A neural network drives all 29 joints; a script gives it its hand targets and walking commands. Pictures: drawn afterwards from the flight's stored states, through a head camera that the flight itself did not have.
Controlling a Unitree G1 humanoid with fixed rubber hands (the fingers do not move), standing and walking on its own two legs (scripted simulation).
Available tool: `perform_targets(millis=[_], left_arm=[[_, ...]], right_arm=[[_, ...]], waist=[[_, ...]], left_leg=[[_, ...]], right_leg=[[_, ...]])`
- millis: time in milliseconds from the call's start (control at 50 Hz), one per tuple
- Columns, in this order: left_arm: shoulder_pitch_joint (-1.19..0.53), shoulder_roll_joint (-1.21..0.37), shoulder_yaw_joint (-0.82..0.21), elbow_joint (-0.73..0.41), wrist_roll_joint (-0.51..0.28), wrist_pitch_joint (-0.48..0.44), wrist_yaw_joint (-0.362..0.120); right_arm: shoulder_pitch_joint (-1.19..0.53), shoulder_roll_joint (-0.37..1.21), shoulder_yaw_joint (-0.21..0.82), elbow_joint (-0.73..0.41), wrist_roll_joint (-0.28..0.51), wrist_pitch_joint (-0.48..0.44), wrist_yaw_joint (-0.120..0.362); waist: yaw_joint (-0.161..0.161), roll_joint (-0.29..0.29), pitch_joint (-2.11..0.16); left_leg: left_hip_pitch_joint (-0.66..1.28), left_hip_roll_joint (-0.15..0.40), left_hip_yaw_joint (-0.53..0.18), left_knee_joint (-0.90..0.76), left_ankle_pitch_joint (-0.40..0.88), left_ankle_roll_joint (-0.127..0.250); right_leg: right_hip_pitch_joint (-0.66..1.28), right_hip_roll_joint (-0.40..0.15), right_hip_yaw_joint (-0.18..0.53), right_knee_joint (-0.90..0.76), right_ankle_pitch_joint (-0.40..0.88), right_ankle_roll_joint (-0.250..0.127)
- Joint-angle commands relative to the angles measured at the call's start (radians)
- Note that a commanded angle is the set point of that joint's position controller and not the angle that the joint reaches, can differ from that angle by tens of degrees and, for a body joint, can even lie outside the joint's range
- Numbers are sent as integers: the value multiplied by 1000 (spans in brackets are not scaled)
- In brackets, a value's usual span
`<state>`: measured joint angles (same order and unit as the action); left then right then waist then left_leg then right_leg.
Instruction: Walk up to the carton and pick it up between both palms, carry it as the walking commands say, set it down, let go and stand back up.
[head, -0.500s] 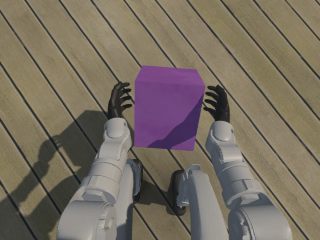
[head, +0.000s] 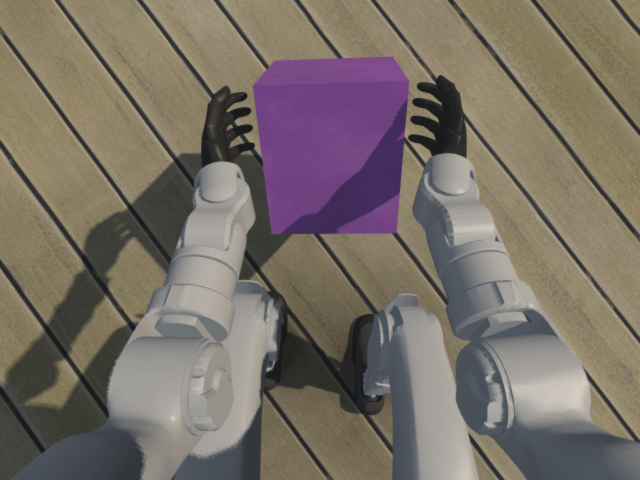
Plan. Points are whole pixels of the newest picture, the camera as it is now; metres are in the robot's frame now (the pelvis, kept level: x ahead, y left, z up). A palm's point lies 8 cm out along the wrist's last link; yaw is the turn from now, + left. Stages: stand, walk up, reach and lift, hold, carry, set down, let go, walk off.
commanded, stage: set down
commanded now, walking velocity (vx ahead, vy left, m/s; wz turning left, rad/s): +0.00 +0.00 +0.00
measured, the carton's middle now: (333, 143) +0.53 +0.01 -0.25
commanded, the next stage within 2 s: none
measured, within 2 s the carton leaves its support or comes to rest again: neither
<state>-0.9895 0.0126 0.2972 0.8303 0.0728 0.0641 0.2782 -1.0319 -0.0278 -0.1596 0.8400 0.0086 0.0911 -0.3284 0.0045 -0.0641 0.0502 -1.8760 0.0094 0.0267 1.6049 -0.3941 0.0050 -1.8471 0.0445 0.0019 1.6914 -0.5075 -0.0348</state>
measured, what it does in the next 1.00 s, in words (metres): lowers itself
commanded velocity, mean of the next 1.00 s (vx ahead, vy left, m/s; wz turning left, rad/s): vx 0.00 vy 0.00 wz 0.00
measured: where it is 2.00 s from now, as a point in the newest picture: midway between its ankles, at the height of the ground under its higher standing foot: (318, 369)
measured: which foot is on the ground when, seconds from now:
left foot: down 0.00-1.00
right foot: down 0.00-1.00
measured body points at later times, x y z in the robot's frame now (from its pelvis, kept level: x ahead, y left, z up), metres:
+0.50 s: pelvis +0.00 +0.00 -0.06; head +0.32 +0.00 +0.25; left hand +0.50 +0.15 -0.21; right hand +0.52 -0.12 -0.20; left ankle +0.14 +0.12 -0.49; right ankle +0.10 -0.10 -0.49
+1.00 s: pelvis +0.00 +0.00 -0.11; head +0.35 +0.00 +0.17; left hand +0.52 +0.14 -0.28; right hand +0.54 -0.13 -0.27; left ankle +0.14 +0.12 -0.49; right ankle +0.10 -0.10 -0.49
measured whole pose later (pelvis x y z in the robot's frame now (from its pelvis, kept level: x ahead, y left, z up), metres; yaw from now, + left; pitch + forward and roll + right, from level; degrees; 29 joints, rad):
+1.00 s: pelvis +0.00 +0.00 -0.11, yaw -2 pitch +41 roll +3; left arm -1.26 0.08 0.43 0.85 0.15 0.20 0.11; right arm -1.31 -0.13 -0.25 0.92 -0.07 0.19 -0.21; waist 0.03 -0.07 0.19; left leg -2.22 0.01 0.02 1.97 -0.47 -0.02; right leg -2.21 0.10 0.01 2.05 -0.56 -0.02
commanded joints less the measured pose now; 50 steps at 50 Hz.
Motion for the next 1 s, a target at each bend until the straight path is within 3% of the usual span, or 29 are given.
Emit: perform_targets(millis=[0, 20, 40, 60, 80, 120, 140, 160, 200, 220, 240, 260, 380, 400, 500, 540, 560, 580, 600, 620, 660, 720, 760, 800, 820, 840, 860, 880, 980], left_arm=[[-639, -775, -365, -69, 31, 26, -285], [-663, -748, -340, -30, 38, 35, -286], [-680, -774, -326, -50, 49, 36, -299], [-630, -777, -307, -35, 77, 42, -308], [-663, -815, -350, -61, 35, 37, -305], [-707, -754, -338, -125, 46, 29, -303], [-736, -798, -348, -173, 2, 29, -314], [-681, -784, -341, -104, 17, 36, -318], [-772, -718, -331, -188, 5, 27, -320], [-789, -740, -362, -206, -25, 30, -314], [-757, -728, -341, -140, -1, 36, -315], [-796, -735, -353, -179, -30, 36, -325], [-748, -708, -265, -27, 36, 63, -340], [-793, -705, -252, -50, 49, 74, -346], [-797, -712, -242, -130, 39, 64, -363], [-852, -712, -282, -147, 4, 67, -371], [-868, -679, -264, -100, 25, 80, -374], [-790, -682, -206, 12, 71, 95, -373], [-787, -645, -202, -34, 94, 91, -368], [-835, -642, -209, -88, 72, 88, -371], [-862, -654, -240, -121, 25, 76, -375], [-884, -641, -268, -129, 15, 73, -367], [-870, -648, -242, -62, 31, 86, -373], [-843, -637, -209, 5, 44, 95, -383], [-924, -618, -219, -120, 17, 82, -388], [-919, -622, -246, -104, 5, 82, -398], [-921, -600, -242, -117, 17, 83, -397], [-870, -584, -184, -50, 42, 80, -390], [-841, -596, -135, 46, 77, 108, -421]], right_arm=[[-618, 887, 294, 46, -34, 7, 323], [-625, 885, 241, 91, -58, 14, 331], [-624, 901, 246, 74, -61, 14, 341], [-657, 893, 262, 63, -50, 13, 352], [-698, 939, 272, 2, -31, 8, 363], [-717, 962, 312, -16, -1, 20, 358], [-705, 922, 317, -93, -15, 9, 350], [-768, 920, 323, -88, 4, 5, 349], [-734, 964, 309, -25, -5, 22, 349], [-728, 923, 309, -53, -10, 19, 345], [-760, 919, 339, -58, 5, 19, 345], [-772, 920, 324, -59, -3, 18, 348], [-788, 887, 265, 40, -18, 38, 364], [-757, 891, 224, 96, -42, 64, 374], [-793, 904, 257, -12, -27, 45, 373], [-757, 912, 246, 24, -35, 46, 366], [-732, 895, 191, 119, -50, 67, 379], [-832, 841, 185, 57, -42, 53, 375], [-808, 836, 183, 77, -45, 52, 376], [-812, 844, 174, 80, -47, 62, 380], [-824, 841, 223, 5, -21, 51, 378], [-863, 822, 269, -15, 23, 39, 370], [-835, 812, 216, 70, -12, 45, 374], [-857, 800, 204, 118, -15, 55, 377], [-865, 825, 215, 56, -14, 56, 379], [-877, 803, 235, 18, -13, 54, 381], [-856, 811, 222, 60, 8, 59, 384], [-867, 790, 219, 109, 0, 57, 392], [-904, 776, 190, 136, 2, 65, 425]], waist=[[91, 58, -1074], [69, 12, -980], [103, 56, -995], [145, 26, -996], [121, 52, -1047], [180, 40, -1140], [132, 19, -1182], [166, 38, -1135], [160, -3, -1149], [107, -3, -1173], [162, -2, -1164], [141, 0, -1118], [201, 0, -1040], [172, -3, -978], [201, -44, -1063], [159, -20, -1089], [164, 11, -992], [202, 30, -922], [200, 51, -913], [181, -15, -924], [176, -23, -1048], [225, 17, -1094], [179, 13, -972], [195, -10, -926], [188, -12, -949], [178, -43, -982], [195, 18, -976], [224, -34, -910], [239, -40, -839]], left_leg=[[492, -150, -11, -4, 71, 8], [469, -154, -15, -16, 12, 19], [468, -153, -18, -6, 40, 17], [445, -156, -10, 11, 78, 9], [502, -152, -20, 20, 100, 14], [485, -159, 19, 56, 141, 14], [452, -162, 12, 88, 192, 12], [437, -160, 11, 81, 170, 12], [407, -154, 12, 105, 155, 17], [443, -159, 13, 111, 161, 16], [428, -157, 22, 129, 191, 8], [392, -158, 14, 132, 186, 5], [353, -148, 11, 151, 111, 12], [308, -148, 29, 159, 62, 5], [279, -147, 25, 213, 156, 8], [308, -140, 15, 230, 212, -2], [264, -143, 28, 218, 129, 1], [268, -143, 40, 216, 93, 7], [280, -147, 34, 212, 112, 0], [281, -145, 20, 223, 80, 4], [315, -143, 27, 258, 172, -2], [333, -135, 47, 293, 233, -16], [304, -141, 31, 285, 172, -11], [226, -140, 44, 312, 88, -10], [211, -136, 49, 317, 160, -5], [198, -134, 30, 324, 146, -6], [225, -125, 48, 327, 156, -7], [204, -137, 43, 315, 112, 1], [153, -127, 43, 356, 93, 10]], right_leg=[[324, 145, 53, -115, 66, 35], [244, 149, 46, -113, 5, 30], [241, 147, 45, -111, 36, 30], [239, 148, 51, -93, 51, 33], [238, 152, 47, -78, 88, 32], [277, 162, 45, -58, 137, 48], [315, 171, 52, -69, 203, 38], [292, 157, 50, -55, 178, 44], [273, 157, 53, -31, 174, 60], [269, 161, 44, -37, 164, 55], [279, 162, 44, -17, 184, 59], [276, 156, 57, -26, 213, 50], [167, 158, 41, 36, 110, 49], [154, 154, 47, 14, 61, 42], [191, 159, 42, 59, 184, 51], [192, 165, 41, 74, 232, 38], [133, 166, 46, 69, 149, 34], [71, 166, 49, 61, 88, 47], [25, 159, 29, 77, 90, 59], [56, 152, 33, 81, 69, 55], [99, 158, 23, 104, 142, 54], [165, 154, 40, 137, 223, 50], [64, 161, 13, 142, 149, 56], [99, 143, 37, 141, 84, 48], [94, 155, 41, 152, 165, 49], [156, 148, 27, 176, 186, 53], [148, 150, 43, 176, 177, 47], [97, 152, 22, 186, 125, 64], [57, 142, 30, 201, 104, 53]])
